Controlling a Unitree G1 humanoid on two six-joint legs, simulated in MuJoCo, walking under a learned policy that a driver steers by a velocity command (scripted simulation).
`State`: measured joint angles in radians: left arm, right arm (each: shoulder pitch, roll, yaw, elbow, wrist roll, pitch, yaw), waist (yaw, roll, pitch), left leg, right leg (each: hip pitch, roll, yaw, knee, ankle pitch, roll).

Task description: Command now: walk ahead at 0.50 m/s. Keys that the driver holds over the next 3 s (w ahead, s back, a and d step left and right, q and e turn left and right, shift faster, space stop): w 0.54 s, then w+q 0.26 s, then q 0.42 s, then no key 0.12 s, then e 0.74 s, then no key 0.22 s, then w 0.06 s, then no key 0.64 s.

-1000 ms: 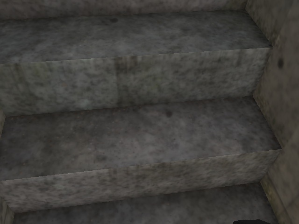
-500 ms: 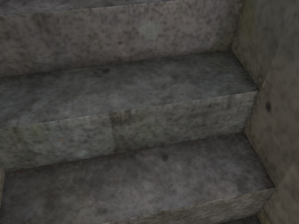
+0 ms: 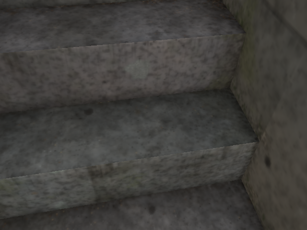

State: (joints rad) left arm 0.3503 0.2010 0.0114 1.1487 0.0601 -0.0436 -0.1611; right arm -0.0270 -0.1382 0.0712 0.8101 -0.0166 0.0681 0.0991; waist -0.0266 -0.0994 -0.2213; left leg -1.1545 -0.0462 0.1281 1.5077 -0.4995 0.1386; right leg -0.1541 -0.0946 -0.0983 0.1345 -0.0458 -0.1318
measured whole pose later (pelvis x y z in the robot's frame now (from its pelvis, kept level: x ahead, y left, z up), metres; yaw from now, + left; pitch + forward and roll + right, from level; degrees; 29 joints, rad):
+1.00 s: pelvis +0.35 +0.04 +0.38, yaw +9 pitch +7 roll -4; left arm 0.16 0.19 0.04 1.01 0.13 -0.12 -0.07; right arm 0.26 -0.18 0.00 0.98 0.01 0.00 0.04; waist -0.09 0.00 -0.10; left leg -1.38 0.12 -0.11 2.09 -0.29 0.10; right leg -0.24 -0.11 -0.27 0.36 -0.23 0.02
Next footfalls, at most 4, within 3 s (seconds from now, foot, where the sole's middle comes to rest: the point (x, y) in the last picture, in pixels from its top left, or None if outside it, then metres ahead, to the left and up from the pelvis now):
0.52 right None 0.38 -0.13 -0.39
1.10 left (57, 161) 0.50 0.27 -0.18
1.74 right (137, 134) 0.59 0.06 -0.18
2.20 left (52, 142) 0.56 0.29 -0.18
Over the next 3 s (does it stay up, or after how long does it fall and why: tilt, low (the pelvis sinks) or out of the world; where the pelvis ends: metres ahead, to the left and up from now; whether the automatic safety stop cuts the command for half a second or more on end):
stays up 0.58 0.17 0.59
